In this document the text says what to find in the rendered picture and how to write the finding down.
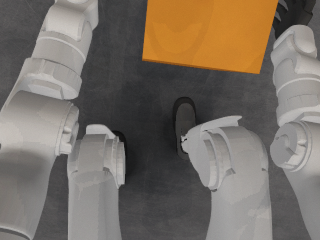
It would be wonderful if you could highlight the robot left forearm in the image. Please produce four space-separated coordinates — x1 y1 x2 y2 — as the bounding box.
0 0 99 144

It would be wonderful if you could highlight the right robot foot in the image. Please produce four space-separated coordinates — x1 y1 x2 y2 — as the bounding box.
172 96 196 160

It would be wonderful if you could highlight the robot right upper arm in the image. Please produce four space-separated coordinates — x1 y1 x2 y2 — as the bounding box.
270 120 320 240

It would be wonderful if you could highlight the robot right forearm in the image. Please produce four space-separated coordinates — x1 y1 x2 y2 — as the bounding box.
270 24 320 127

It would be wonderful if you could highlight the right robot hand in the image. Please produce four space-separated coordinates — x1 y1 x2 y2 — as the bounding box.
272 0 316 40

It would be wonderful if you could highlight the left robot thigh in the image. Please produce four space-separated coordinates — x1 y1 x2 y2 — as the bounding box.
68 134 126 240

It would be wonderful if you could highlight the carton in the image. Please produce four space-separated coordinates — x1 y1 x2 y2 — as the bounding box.
142 0 279 74

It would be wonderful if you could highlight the robot left upper arm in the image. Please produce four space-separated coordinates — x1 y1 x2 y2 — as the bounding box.
0 90 79 240

